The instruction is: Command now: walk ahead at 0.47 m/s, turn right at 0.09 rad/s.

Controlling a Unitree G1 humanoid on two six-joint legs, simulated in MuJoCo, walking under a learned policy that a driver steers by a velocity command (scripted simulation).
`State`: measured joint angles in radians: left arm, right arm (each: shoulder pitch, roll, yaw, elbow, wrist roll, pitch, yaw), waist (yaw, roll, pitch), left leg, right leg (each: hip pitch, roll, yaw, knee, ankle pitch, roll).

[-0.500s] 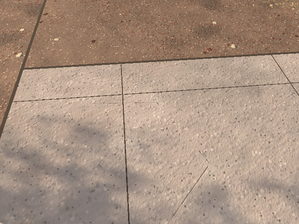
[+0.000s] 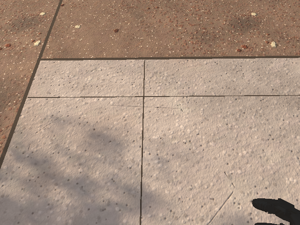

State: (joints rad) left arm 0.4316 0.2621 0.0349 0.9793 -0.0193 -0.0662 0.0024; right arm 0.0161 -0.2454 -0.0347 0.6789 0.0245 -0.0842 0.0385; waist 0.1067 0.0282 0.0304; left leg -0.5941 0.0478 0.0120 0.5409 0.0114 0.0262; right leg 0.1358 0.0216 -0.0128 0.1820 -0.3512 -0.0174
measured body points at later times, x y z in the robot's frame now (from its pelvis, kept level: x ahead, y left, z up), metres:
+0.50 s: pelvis +0.27 +0.02 +0.00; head +0.29 +0.00 +0.45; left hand +0.49 +0.22 -0.10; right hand +0.24 -0.26 -0.13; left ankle +0.19 +0.13 -0.73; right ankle +0.42 -0.17 -0.69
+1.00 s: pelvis +0.54 -0.10 +0.01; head +0.57 -0.13 +0.46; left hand +0.74 +0.13 -0.09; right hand +0.62 -0.42 -0.07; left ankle +0.78 -0.05 -0.69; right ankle +0.44 -0.14 -0.73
